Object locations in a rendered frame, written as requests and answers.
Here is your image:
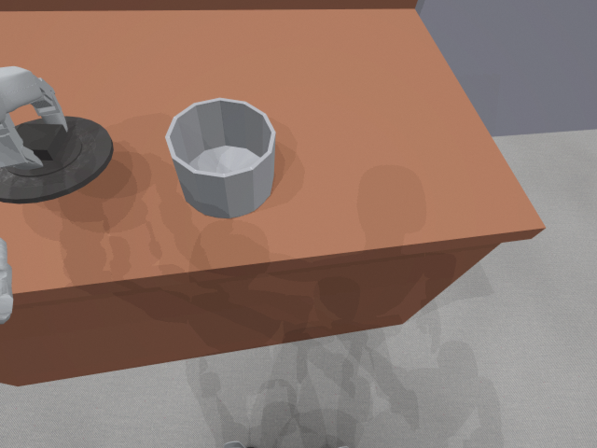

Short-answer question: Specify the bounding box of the lid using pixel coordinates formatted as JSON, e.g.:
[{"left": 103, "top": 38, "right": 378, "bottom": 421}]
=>
[{"left": 0, "top": 116, "right": 114, "bottom": 204}]

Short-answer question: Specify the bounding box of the robot left hand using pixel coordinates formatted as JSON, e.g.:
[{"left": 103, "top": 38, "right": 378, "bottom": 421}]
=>
[{"left": 0, "top": 66, "right": 68, "bottom": 170}]

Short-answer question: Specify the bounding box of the pot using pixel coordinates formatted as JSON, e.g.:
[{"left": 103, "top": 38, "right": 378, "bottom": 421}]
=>
[{"left": 165, "top": 98, "right": 276, "bottom": 218}]

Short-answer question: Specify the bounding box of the table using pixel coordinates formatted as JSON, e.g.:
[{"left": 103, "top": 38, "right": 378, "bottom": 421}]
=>
[{"left": 0, "top": 0, "right": 546, "bottom": 386}]

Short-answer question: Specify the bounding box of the knob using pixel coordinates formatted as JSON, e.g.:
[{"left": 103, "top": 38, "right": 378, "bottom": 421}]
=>
[{"left": 16, "top": 123, "right": 68, "bottom": 161}]

